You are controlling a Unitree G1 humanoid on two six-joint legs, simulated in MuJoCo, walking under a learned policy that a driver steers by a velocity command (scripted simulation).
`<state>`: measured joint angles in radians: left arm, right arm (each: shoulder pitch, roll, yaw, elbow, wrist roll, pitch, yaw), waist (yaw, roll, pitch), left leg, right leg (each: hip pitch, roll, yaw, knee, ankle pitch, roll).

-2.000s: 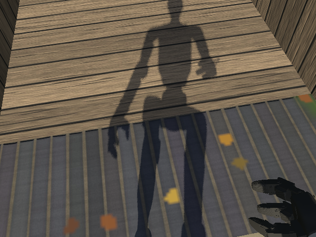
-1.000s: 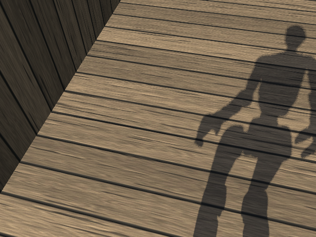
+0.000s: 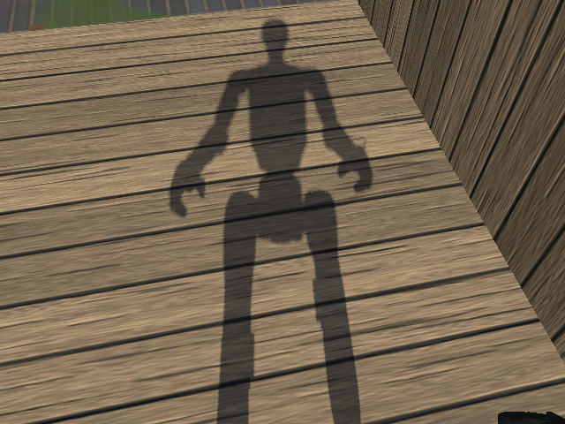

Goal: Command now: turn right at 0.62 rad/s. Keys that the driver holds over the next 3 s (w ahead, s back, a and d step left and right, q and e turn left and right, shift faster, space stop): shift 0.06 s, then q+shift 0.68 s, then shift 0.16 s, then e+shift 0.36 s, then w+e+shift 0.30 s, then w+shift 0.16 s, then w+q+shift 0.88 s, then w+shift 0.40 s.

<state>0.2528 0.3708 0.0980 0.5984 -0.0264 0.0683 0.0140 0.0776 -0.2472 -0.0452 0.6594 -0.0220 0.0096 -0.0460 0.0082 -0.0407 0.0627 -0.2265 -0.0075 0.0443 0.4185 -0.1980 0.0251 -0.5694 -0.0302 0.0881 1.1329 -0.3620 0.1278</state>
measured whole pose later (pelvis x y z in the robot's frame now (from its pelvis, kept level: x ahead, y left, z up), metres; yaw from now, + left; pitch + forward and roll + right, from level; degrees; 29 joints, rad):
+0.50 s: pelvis +0.01 -0.04 -0.01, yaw +11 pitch +1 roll -1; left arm 0.09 0.26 0.06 0.65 0.01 0.03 0.04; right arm 0.25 -0.30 -0.08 0.69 0.02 0.07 0.01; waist -0.03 0.00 0.05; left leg -0.46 0.08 0.06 0.88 -0.38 -0.08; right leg -0.21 -0.07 -0.20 0.48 -0.29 0.00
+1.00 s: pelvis +0.03 +0.00 +0.00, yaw +30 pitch +2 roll -1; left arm 0.16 0.30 0.08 0.75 0.00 0.01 0.01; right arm 0.12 -0.28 -0.04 0.58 -0.02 0.03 -0.02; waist 0.01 -0.02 0.02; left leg -0.28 -0.09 -0.12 0.52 -0.26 0.06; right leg -0.44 -0.03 0.04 0.75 -0.29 0.08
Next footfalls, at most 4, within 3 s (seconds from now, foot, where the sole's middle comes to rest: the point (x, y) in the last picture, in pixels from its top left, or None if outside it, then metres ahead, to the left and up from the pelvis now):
0.18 right None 0.05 -0.16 -0.78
0.58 left None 0.03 0.10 -0.78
1.06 right None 0.16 -0.10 -0.78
1.36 left None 0.04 0.13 -0.78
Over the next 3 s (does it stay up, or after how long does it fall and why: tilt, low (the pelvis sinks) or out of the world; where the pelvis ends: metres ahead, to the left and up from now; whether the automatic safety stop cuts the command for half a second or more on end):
stays up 1.27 0.21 0.00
